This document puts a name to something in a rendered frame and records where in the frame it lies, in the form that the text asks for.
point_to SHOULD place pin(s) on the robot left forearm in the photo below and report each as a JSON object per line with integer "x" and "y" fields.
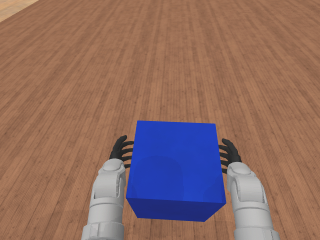
{"x": 107, "y": 203}

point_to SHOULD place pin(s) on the robot right hand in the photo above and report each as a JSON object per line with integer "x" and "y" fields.
{"x": 231, "y": 155}

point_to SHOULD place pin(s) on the carton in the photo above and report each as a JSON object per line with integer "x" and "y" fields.
{"x": 175, "y": 171}

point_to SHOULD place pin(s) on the robot right forearm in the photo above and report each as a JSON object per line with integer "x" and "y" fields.
{"x": 249, "y": 204}

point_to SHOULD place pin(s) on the robot left hand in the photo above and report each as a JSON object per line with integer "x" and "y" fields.
{"x": 117, "y": 151}

